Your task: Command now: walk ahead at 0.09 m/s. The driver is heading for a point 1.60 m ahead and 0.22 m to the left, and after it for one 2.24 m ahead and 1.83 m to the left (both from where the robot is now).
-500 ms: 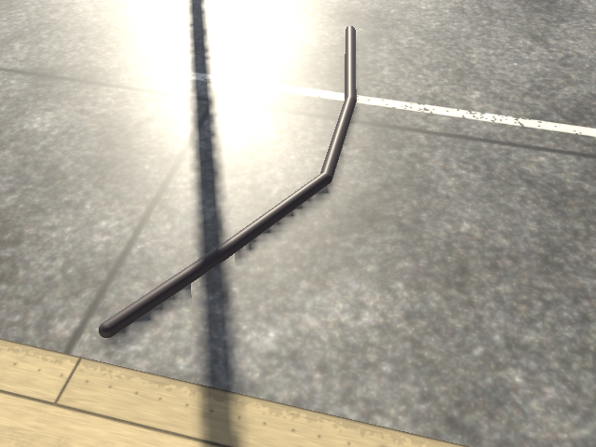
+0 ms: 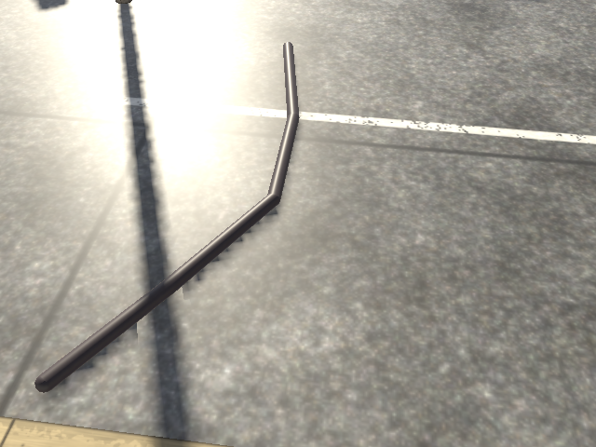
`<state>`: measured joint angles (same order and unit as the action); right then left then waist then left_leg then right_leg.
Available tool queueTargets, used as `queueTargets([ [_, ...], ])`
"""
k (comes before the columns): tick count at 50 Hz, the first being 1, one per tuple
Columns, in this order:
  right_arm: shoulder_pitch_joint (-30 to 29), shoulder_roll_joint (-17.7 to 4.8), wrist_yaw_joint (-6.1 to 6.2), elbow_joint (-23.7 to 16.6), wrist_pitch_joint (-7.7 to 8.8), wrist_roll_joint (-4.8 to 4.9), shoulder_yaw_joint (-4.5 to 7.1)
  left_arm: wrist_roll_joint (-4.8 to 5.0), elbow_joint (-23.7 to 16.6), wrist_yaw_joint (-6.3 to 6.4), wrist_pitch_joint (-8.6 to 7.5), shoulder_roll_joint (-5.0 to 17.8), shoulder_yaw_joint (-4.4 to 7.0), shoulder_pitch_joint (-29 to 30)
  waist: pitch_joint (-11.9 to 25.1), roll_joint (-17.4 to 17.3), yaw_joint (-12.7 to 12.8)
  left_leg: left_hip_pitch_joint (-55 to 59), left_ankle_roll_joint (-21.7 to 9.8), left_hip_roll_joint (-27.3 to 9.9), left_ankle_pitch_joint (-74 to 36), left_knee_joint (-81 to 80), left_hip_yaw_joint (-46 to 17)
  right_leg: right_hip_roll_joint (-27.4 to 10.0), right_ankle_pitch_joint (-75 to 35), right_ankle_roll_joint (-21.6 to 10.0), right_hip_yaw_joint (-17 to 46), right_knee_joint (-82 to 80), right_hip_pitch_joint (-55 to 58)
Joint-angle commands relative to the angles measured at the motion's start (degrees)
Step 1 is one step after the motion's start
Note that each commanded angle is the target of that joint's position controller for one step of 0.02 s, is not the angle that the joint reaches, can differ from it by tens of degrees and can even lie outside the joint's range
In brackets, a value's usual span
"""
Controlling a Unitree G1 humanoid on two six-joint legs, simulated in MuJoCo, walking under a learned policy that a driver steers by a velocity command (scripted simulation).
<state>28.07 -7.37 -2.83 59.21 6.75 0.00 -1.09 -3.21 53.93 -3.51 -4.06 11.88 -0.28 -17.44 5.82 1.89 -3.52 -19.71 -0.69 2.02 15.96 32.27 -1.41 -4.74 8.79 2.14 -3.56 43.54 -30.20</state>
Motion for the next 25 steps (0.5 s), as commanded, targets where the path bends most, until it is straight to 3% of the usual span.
queueTargets([
  [1, -5.5, -6.1, -3.08, -3.5, -0.78, 2.52, 0.32, 2.61, -1.0, -1.33, -2.36, 3.0, 1.27, -8.6, -1.5, -2.5, 7.4, -10.8, -3.7, -7.5, -15.0, -2.6, -8.5, -2.1, -24.8, -2.0, 1.4, -10.6, 25.7],
  [2, 5.3, -4.7, -2.27, -2.3, -1.03, 2.92, 1.42, 3.56, -3.8, -2.34, -3.41, 7.8, 1.63, -1.6, 2.6, 5.6, -1.1, -7.2, 0.4, -3.6, -8.5, 0.9, -2.4, -6.4, -38.6, -8.9, 8.3, -14.0, 27.8],
  [3, 5.9, -5.8, -1.23, -1.9, -1.4, 2.51, 2.01, 3.51, -4.3, -4.28, -3.28, 6.8, 1.28, 2.9, 0.5, 4.6, -3.1, -3.7, 2.5, -3.1, -4.2, -1.2, 0.9, -6.9, -30.4, -11.1, 10.5, -16.1, 20.6],
  [4, 1.4, -6.6, -0.52, -2.2, -2.62, 1.12, 2.45, 4.1, -4.5, -5.08, -2.88, 5.6, 1.39, 5.3, -3.5, 1.1, -2.0, -0.6, 3.4, -2.8, -3.2, -0.7, 2.4, -4.7, -20.0, -8.4, 8.4, -17.0, 14.4],
  [5, -2.6, -6.1, 0.13, -3.1, -3.42, 0.08, 2.77, 4.51, -4.4, -4.81, -2.84, 6.6, 2.25, 4.9, -4.9, 0.4, -0.8, -0.8, 3.4, -2.3, -2.8, 0.7, 2.6, -3.7, -15.3, -5.9, 7.6, -17.4, 12.9],
  [6, -3.2, -6.2, 0.4, -2.8, -3.63, 0.24, 3.26, 4.67, -4.4, -4.7, -2.62, 7.1, 2.9, 4.7, -5.5, 1.3, -0.4, -2.5, 3.3, -2.7, -1.5, -0.1, 2.2, -3.4, -12.0, -4.7, 7.5, -17.7, 14.3],
  [7, -4.9, -5.6, 0.85, -3.3, -3.61, 0.63, 3.32, 4.03, -4.4, -4.41, -2.51, 7.6, 3.59, 3.7, -6.0, 1.4, 0.8, -4.3, 3.0, -2.7, -1.2, -0.5, 2.0, -4.0, -10.9, -4.1, 8.1, -18.5, 15.5],
  [8, -7.1, -4.0, 2.64, -3.2, -6.02, -0.45, 2.39, 2.49, -4.6, 1.82, 0.37, 4.1, 2.53, 0.7, -4.3, -1.0, 2.9, -1.0, 2.5, -5.4, -9.1, -1.3, -1.8, -6.0, -19.7, -4.5, 7.8, -16.4, 18.1],
  [9, -9.5, -5.3, 3.67, -4.4, -6.83, 0.52, 2.85, 2.79, -4.5, 4.28, 1.71, 5.0, 2.76, 0.1, -3.4, -1.4, 3.1, -0.5, 2.4, -5.4, -11.2, -0.2, -1.9, -5.3, -25.2, -4.9, 7.6, -14.8, 19.1],
  [11, -13.6, -7.4, 4.56, -7.2, -7.84, 0.75, 3.12, 2.98, -6.5, 5.87, 3.41, 7.1, 3.46, 2.3, -0.8, 1.0, 3.2, -1.3, 1.9, -4.4, -9.8, 2.5, -0.7, -6.0, -29.1, -7.0, 8.3, -13.5, 21.9],
  [14, -17.3, -8.7, 4.77, -10.4, -9.17, 0.24, 3.32, 2.99, -9.1, 5.74, 5.5, 8.5, 4.22, 4.3, -0.1, 4.7, 3.7, -4.1, 0.8, -2.4, -2.1, 6.9, 1.8, -8.4, -27.1, -10.5, 10.8, -15.1, 21.3],
  [15, -16.5, -8.0, 4.5, -10.1, -9.65, -0.12, 2.98, 2.64, -9.5, 5.55, 5.84, 6.2, 3.44, 4.9, 0.9, 4.4, 3.5, -1.9, 0.4, -2.5, 0.6, 4.5, 1.7, -8.7, -14.6, -10.4, 11.3, -17.7, 19.0],
  [16, -12.6, -9.9, 5.53, -10.5, -7.66, -1.86, 3.85, 2.62, -7.3, 3.76, 3.47, 10.4, 6.26, -5.3, -8.2, 6.0, 5.9, -11.0, 0.1, 0.7, 8.6, 6.0, 4.9, -11.7, 19.1, -17.2, 18.8, -29.0, 14.4],
  [17, -9.5, -11.4, 5.12, -7.3, -6.97, -3.67, 4.54, 2.73, -4.9, 3.69, 2.01, 10.6, 6.74, -7.6, -10.2, 7.6, 7.0, -10.4, 1.6, -0.2, 12.0, 8.0, 4.8, -14.5, 41.2, -17.2, 22.8, -33.3, 13.6],
  [18, -6.3, -10.7, 4.29, -5.4, -6.53, -3.36, 4.8, 3.23, -4.5, 3.44, 0.92, 9.6, 6.65, -6.4, -12.0, 7.9, 5.6, -6.1, 2.3, -0.5, 15.5, 6.7, 6.1, -14.5, 49.2, -14.1, 22.7, -36.1, 8.8],
  [20, 2.5, -6.6, 1.62, -0.4, -3.98, -1.92, 4.12, 2.42, -5.0, 3.18, 0.79, 10.7, 6.99, 1.7, -10.2, 4.8, 0.1, 14.3, 2.2, 1.3, 4.5, 3.0, 9.7, -10.5, 48.5, -8.2, 14.1, -34.9, -3.5],
  [21, 6.0, -4.5, 0.42, 2.3, -2.2, -2.25, 3.81, 1.66, -6.8, 3.47, 1.21, 8.4, 6.37, 7.2, -8.0, 1.5, -2.7, 23.0, 0.5, 0.6, 0.7, -0.1, 7.9, -7.6, 45.6, -5.8, 9.8, -27.7, -8.2],
  [22, 11.2, -3.2, 0.01, 4.7, -0.38, -3.51, 3.58, 0.74, -8.0, 3.57, 1.14, 3.6, 5.25, 10.8, -5.6, -3.1, -5.7, 32.3, -2.4, -3.1, 3.8, -3.6, 2.4, -3.1, 41.6, -5.1, 4.4, -13.5, -15.8],
  [23, 20.0, -8.4, 0.52, 7.6, 0.72, -5.24, 4.98, 0.18, -8.6, 3.51, 0.93, -1.4, 3.87, 10.8, -4.3, -10.6, -8.5, 40.9, -12.9, -18.3, 16.8, -11.3, -17.5, 2.6, 30.5, -1.6, 0.4, 7.0, -28.7],
  [24, 18.5, -12.0, 0.07, 6.2, 0.77, -7.84, 4.92, 0.69, -8.6, 3.93, 1.09, -3.7, 3.25, 9.8, -13.0, -7.7, -8.6, 36.3, -18.4, -23.2, 30.3, -22.0, -34.3, 5.7, 22.3, -2.8, 15.0, 12.4, -41.9],
  [25, 8.2, -12.3, -0.07, 2.5, 0.08, -6.54, 4.87, 1.68, -6.9, 4.19, 0.38, -0.2, 4.19, 6.5, -16.0, -4.4, -3.9, 27.7, -19.8, -26.1, 30.2, -26.5, -37.4, 5.7, 11.6, -3.3, 19.0, 14.1, -42.9],
])
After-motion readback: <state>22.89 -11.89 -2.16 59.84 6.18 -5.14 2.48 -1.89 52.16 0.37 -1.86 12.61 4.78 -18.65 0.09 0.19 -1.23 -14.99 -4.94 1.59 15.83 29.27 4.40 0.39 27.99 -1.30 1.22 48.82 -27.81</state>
